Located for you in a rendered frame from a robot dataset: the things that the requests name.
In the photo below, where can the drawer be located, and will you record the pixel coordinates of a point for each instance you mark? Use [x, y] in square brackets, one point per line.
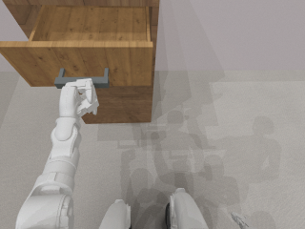
[84, 40]

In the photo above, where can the robot right shin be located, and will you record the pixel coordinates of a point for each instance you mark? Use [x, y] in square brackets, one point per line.
[174, 221]

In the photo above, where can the cabinet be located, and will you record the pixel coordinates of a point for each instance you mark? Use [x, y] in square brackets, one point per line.
[117, 104]

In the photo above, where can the right robot hand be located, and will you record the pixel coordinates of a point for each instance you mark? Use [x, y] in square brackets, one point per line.
[243, 222]

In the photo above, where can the robot left upper arm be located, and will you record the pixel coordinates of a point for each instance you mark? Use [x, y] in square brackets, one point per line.
[47, 212]

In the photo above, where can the robot left forearm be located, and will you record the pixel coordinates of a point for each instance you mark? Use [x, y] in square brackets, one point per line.
[61, 166]

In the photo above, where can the left robot hand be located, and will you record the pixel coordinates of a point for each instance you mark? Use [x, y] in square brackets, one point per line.
[70, 99]

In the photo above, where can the handle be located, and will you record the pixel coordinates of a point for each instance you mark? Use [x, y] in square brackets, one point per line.
[99, 82]

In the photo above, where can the robot right thigh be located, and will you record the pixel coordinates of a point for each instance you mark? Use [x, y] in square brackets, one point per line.
[184, 209]

